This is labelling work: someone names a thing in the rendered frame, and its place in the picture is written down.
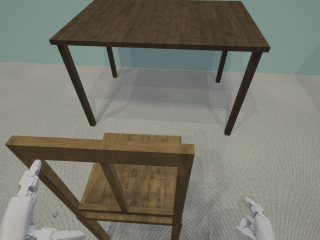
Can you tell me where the left robot hand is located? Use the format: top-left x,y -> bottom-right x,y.
0,159 -> 86,240

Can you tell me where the right robot hand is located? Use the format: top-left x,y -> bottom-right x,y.
236,197 -> 276,240

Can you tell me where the chair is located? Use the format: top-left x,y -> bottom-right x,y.
5,132 -> 195,240

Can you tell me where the table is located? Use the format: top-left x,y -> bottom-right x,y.
49,0 -> 271,136

